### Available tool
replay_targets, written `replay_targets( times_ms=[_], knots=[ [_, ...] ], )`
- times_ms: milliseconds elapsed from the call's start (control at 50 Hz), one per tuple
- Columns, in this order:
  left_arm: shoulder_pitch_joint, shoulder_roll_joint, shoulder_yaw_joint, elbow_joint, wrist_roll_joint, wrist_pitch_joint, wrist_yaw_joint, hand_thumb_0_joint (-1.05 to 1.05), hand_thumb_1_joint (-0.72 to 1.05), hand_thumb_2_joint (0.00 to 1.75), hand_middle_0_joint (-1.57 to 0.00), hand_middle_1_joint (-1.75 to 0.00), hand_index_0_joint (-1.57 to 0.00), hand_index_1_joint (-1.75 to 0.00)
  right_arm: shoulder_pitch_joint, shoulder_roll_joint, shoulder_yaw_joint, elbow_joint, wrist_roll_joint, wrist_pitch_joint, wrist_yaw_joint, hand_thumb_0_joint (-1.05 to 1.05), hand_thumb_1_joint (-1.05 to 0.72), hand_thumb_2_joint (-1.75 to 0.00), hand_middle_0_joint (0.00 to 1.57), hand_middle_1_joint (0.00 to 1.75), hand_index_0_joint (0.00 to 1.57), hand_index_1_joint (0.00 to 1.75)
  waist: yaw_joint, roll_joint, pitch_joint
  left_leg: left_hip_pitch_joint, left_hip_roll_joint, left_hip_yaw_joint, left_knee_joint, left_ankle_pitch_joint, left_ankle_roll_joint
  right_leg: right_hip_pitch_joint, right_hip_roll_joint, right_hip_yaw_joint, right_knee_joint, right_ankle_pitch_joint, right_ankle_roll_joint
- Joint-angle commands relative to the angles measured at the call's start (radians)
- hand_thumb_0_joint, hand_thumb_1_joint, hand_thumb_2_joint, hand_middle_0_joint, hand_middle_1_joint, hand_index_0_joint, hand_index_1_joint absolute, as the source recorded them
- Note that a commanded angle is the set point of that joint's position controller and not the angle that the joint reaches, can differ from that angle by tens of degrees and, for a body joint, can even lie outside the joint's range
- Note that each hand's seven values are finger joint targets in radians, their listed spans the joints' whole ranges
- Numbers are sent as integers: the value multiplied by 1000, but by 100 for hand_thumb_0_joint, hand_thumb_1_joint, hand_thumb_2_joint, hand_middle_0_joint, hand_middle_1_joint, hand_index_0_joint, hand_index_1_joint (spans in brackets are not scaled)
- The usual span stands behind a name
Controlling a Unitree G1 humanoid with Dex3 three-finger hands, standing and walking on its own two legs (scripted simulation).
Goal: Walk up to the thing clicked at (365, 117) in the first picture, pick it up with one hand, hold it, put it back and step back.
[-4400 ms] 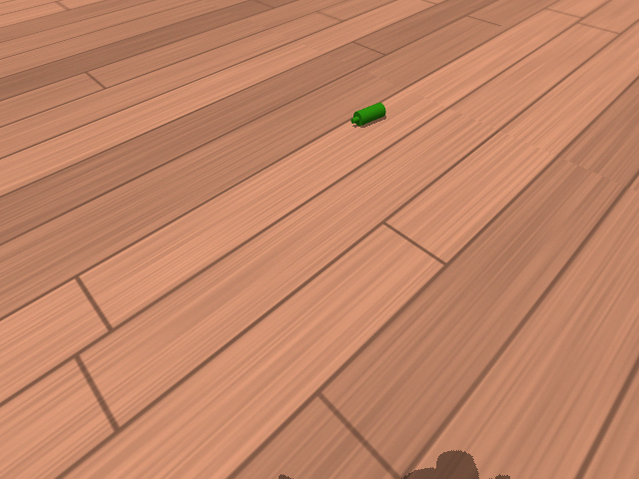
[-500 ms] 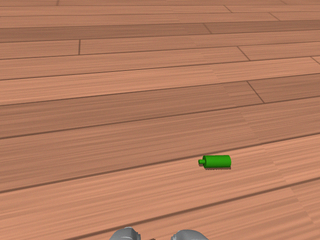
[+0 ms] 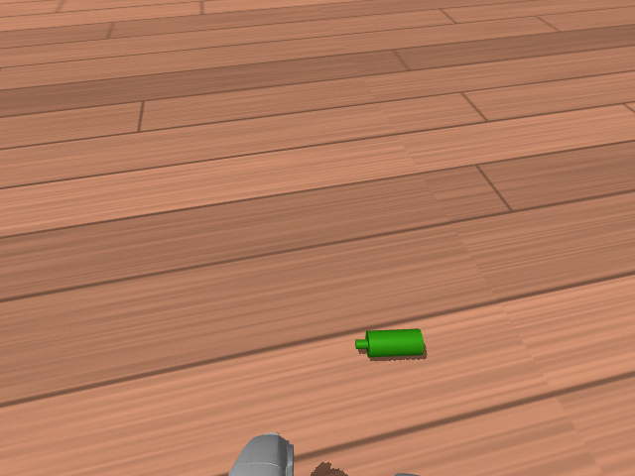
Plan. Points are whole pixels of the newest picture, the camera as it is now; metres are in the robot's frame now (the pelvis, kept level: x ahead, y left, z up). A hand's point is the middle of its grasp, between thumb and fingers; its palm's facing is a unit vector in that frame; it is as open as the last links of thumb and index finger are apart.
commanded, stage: walk up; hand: left
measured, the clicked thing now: (387, 343) +0.61 -0.17 -0.70
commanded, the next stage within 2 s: none
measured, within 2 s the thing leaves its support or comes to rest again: neither
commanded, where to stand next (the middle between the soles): +0.28 -0.42 m, yaw +5 degrees
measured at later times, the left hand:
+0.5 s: hand (263, 441) +0.19 +0.12 -0.15, palm faces -0.08 -0.94 -0.33, open 7.4 cm
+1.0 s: hand (394, 421) +0.23 -0.08 -0.16, palm faces -0.06 -0.95 -0.31, open 7.4 cm
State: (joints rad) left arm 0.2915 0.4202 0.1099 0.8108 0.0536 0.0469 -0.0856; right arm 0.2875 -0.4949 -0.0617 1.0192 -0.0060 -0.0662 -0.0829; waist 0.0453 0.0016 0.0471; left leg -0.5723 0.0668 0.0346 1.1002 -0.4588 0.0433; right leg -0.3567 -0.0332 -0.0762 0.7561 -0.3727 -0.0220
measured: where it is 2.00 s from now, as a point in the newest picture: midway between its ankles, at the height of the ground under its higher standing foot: (501, 475)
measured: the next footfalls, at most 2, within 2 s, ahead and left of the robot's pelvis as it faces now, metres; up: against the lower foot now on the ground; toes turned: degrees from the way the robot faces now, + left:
left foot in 0.14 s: +0.16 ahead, +0.03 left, +0.00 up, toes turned +7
right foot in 0.56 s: +0.18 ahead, -0.39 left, +0.00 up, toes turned -4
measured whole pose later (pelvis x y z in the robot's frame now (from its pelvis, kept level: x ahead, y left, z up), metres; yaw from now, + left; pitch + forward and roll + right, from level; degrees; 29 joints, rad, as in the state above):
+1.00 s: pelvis +0.17 -0.35 +0.00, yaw +1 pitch -2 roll +1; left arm 0.28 0.44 0.08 0.79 0.07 0.10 -0.07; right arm 0.33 -0.40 -0.04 0.93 -0.02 -0.11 -0.10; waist 0.01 -0.13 0.11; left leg -0.41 0.04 0.11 0.73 -0.28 0.03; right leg -0.54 -0.02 0.06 1.19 -0.45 -0.01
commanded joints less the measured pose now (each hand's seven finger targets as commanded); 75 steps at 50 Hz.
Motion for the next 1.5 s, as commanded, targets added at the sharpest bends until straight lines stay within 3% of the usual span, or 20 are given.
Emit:
replay_targets(
  times_ms=[0, 100, 140, 160, 240, 440, 520, 540, 560, 580, 780, 800, 840, 860, 940, 1120, 1140, 1180, 1200, 1480],
  knots=[
    [-47, 247, 56, -110, 2, -31, 24, 0, 90, 90, -20, -30, -20, -30, 92, -198, -44, -45, 2, -39, -1, 0, -90, -90, 20, 30, 20, 30, -6, -210, 58, -12, -15, 51, -175, 16, 0, 36, -200, 310, -394, 71, -221],
    [-123, 168, 9, -183, -7, -17, 16, 0, 90, 90, -20, -30, -20, -30, 335, -205, -69, -11, -6, -61, -22, 0, -90, -90, 20, 30, 20, 30, -142, -3, -98, 561, 9, -41, -593, 346, 1, -165, -107, 116, -30, 199, -134],
    [-12, 138, 8, -172, -3, 1, 21, 0, 90, 90, -20, -30, -20, -30, 298, -313, -97, -80, -27, -58, -49, 0, -90, -90, 20, 30, 20, 30, -91, 93, -142, 661, 380, -689, -780, 90, 112, -395, 47, 167, 347, -117, -7],
    [40, 246, 36, -150, 8, 18, 28, 0, 90, 90, -20, -30, -20, -30, 231, -361, -108, -112, 14, -53, -54, 0, -90, -90, 20, 30, 20, 30, -90, 6, -167, 634, 467, -766, -790, 42, 191, -417, 19, 246, 461, -149, 11],
    [22, 243, 52, -107, 2, 20, 23, 0, 90, 90, -20, -30, -20, -30, 88, -249, -71, -127, -3, -60, -40, 0, -90, -90, 20, 30, 20, 30, -19, 6, -3, 319, 288, -324, -729, 172, 160, -322, -50, 275, 459, -25, 24],
    [-99, 228, 73, -128, -2, 36, -31, 0, 90, 90, -20, -30, -20, -30, 45, -361, -112, -141, -35, -54, -18, 0, -90, -90, 20, 30, 20, 30, -55, 198, -24, 163, 249, -178, -693, -154, 147, -178, -97, 117, 161, -77, 35],
    [172, 257, 110, -9, 10, 24, -15, 0, 90, 90, -20, -30, -20, -30, -9, -266, -75, -125, -49, -16, -17, 0, -90, -90, 20, 30, 20, 30, 96, -47, -95, -115, 110, 29, -298, -221, 59, 260, 31, -24, -78, -67, 10],
    [252, 322, 121, 1, 29, 15, -2, 0, 90, 90, -20, -30, -20, -30, -17, -146, -37, -138, -41, -7, -16, 0, -90, -90, 20, 30, 20, 30, 159, -355, -39, -315, -3, 135, 84, -233, 13, 249, -96, 234, -269, -317, -38],
    [138, 396, 116, -70, 20, 0, 13, 0, 90, 90, -20, -30, -20, -30, -58, -147, -42, -175, -14, -5, -33, 0, -90, -90, 20, 30, 20, 30, 121, -394, 18, -419, -86, -17, 195, -189, -12, 154, -267, 659, -537, -430, -120],
    [22, 414, 116, -104, -4, -7, 21, 0, 90, 90, -20, -30, -20, -30, -86, -203, -56, -170, -5, -12, -41, 0, -90, -90, 20, 30, 20, 30, 62, -267, 66, -352, -18, -103, 203, -102, -3, 90, -320, 726, -588, -466, -172],
    [-158, 216, 27, -175, 4, -9, 26, 0, 90, 90, -20, -30, -20, -30, 298, -169, -59, -8, 6, -58, -14, 0, -90, -90, 20, 30, 20, 30, -110, -124, -28, 394, -43, 60, -508, 289, 10, -128, -133, 164, -133, 236, -181],
    [-129, 167, 5, -185, -5, -11, 24, 0, 90, 90, -20, -30, -20, -30, 359, -208, -77, -3, -11, -61, -28, 0, -90, -90, 20, 30, 20, 30, -145, -5, -85, 555, 5, -39, -586, 321, 11, -200, -90, 106, 49, 220, -127],
    [-15, 173, 10, -176, 0, 13, 32, 0, 90, 90, -20, -30, -20, -30, 290, -338, -108, -90, -25, -56, -54, 0, -90, -90, 20, 30, 20, 30, -92, 57, -143, 624, 425, -743, -776, 30, 183, -423, 16, 173, 394, -163, -4],
    [22, 270, 35, -146, 9, 27, 37, 0, 90, 90, -20, -30, -20, -30, 222, -372, -117, -118, 11, -52, -55, 0, -90, -90, 20, 30, 20, 30, -84, -17, -137, 571, 482, -774, -780, -1, 255, -421, -10, 228, 508, -196, 9],
    [-4, 251, 51, -117, 6, 20, 28, 0, 90, 90, -20, -30, -20, -30, 128, -270, -85, -124, -11, -59, -43, 0, -90, -90, 20, 30, 20, 30, -34, 50, -11, 313, 292, -360, -697, 121, 186, -341, -80, 235, 464, -56, 17],
    [140, 201, 54, 60, -38, -15, 43, 0, 90, 90, -20, -30, -20, -30, -67, -227, -54, -167, -43, 3, 38, 0, -90, -90, 20, 30, 20, 30, 42, 115, -43, -99, 80, -46, -437, -249, 93, 185, 43, -15, -11, 3, 42],
    [162, 232, 60, 70, -27, -21, 58, 0, 90, 90, -20, -30, -20, -30, -43, -160, -36, -169, -43, 18, 37, 0, -90, -90, 20, 30, 20, 30, 66, -52, -28, -152, 28, 13, -262, -288, 62, 191, 40, 16, -111, -72, 35],
    [16, 366, 58, -2, -11, -51, 84, 0, 90, 90, -20, -30, -20, -30, -58, -83, -13, -200, -15, 27, 29, 0, -90, -90, 20, 30, 20, 30, 29, -249, 43, -224, -68, -140, 74, -106, -13, -29, -338, 767, -521, -459, -155],
    [-83, 380, 58, -20, -27, -59, 88, 0, 90, 90, -20, -30, -20, -30, -78, -167, -35, -180, -8, 23, 26, 0, -90, -90, 20, 30, 20, 30, -4, -115, 82, -193, -12, -183, 78, -55, -16, -62, -346, 759, -535, -496, -186],
    [3, 304, 17, 47, -49, -124, 160, 0, 90, 90, -20, -30, -20, -30, -136, -121, -58, -184, -18, 74, 92, 0, -90, -90, 20, 30, 20, 30, -3, -163, -96, 13, -9, -56, -152, 9, -24, 218, -290, 313, -124, 798, -196]
  ],
)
